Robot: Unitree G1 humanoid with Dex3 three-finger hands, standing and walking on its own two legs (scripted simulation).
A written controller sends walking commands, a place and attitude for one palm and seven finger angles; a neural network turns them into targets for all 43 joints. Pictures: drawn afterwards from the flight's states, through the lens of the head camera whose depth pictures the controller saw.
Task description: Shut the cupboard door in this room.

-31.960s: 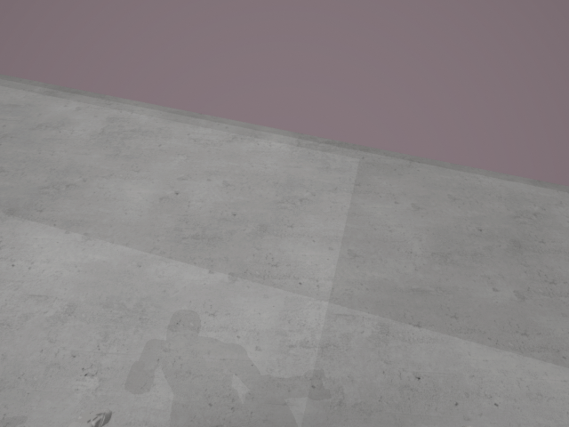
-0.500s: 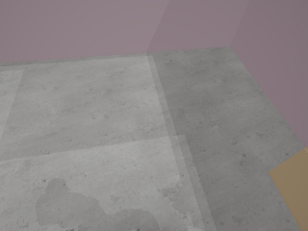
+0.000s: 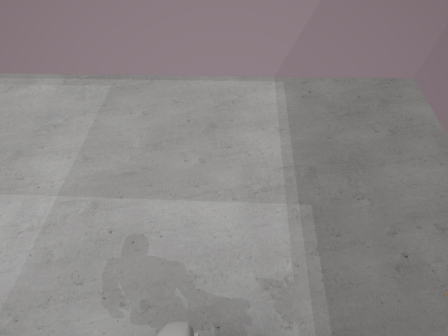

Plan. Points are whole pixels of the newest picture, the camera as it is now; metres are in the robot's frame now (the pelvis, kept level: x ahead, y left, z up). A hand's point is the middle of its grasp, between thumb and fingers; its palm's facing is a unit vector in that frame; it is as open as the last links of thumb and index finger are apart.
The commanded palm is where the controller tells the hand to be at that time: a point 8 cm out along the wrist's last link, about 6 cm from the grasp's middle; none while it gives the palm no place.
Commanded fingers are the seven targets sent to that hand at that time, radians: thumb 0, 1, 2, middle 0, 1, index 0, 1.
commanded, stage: turn or walk to find it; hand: left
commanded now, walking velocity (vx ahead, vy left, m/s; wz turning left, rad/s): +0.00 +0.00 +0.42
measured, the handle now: out of the picture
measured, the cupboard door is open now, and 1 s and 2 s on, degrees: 87 87 87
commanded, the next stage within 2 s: none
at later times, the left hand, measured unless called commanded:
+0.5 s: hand out of the picture +0.05 +0.27 -0.17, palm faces +0.22 -0.95 -0.24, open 7.4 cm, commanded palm none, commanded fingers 0.00 0.90 0.90 -0.20 -0.30 -0.20 -0.30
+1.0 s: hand out of the picture -0.02 +0.18 -0.15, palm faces +0.44 -0.86 -0.27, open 7.3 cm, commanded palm none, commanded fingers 0.00 0.90 0.90 -0.20 -0.30 -0.20 -0.30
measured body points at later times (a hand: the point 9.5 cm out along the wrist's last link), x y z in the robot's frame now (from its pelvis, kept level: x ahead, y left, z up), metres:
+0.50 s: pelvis +0.00 +0.04 +0.00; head +0.04 +0.07 +0.45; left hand +0.04 +0.32 -0.15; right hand +0.11 -0.18 -0.14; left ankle -0.02 +0.13 -0.74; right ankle +0.01 -0.12 -0.67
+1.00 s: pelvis +0.01 -0.02 +0.00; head +0.06 -0.02 +0.45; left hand -0.04 +0.23 -0.13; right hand +0.17 -0.23 -0.16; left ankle -0.09 +0.13 -0.66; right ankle +0.03 -0.10 -0.74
